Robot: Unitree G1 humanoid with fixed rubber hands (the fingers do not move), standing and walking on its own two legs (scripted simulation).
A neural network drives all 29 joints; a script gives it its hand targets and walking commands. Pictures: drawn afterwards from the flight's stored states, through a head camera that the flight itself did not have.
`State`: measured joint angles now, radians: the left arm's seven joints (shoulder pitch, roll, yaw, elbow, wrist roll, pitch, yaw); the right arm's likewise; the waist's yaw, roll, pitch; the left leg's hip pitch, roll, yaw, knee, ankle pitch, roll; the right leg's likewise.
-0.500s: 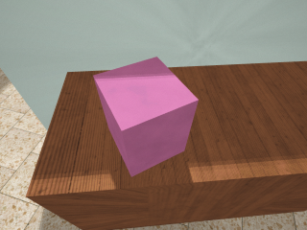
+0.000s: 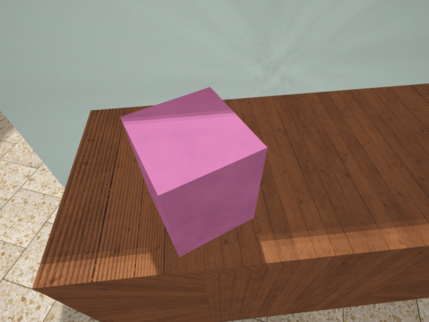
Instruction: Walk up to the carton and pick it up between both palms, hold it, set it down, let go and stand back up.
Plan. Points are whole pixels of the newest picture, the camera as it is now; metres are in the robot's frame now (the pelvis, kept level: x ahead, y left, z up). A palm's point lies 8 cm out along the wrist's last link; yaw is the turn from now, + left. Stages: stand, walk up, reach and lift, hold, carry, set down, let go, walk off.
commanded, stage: walk up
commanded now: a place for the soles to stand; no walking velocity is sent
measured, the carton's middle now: (194, 173) +0.42 +0.08 +0.02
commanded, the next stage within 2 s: none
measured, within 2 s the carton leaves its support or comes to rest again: neither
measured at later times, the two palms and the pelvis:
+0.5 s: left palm out of the picture +0.04 +0.35 -0.11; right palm out of the picture +0.05 -0.29 -0.11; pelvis -0.02 +0.02 -0.01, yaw +1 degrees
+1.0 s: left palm out of the picture +0.03 +0.38 -0.10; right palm out of the picture +0.04 -0.27 -0.12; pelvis -0.03 +0.05 -0.01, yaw +0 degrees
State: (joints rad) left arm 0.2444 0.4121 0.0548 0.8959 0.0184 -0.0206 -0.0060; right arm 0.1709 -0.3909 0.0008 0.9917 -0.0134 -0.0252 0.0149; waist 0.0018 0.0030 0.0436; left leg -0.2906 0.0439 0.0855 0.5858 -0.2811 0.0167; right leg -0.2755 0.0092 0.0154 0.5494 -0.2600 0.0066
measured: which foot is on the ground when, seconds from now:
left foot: down 0.00-0.80, up 0.82-1.00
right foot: down 0.00-0.48, up 0.50-0.74, down 0.76-1.00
